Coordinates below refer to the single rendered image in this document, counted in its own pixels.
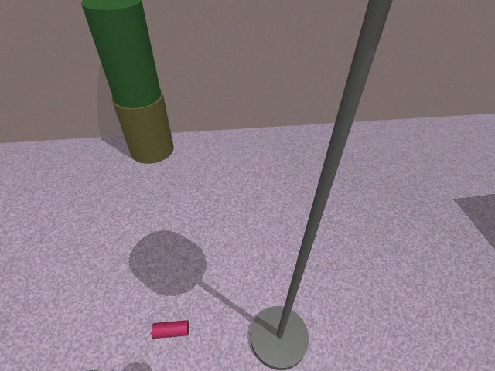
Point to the can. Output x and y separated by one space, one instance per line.
170 329

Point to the potted plant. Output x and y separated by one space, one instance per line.
122 40

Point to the floor lamp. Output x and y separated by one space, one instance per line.
279 337

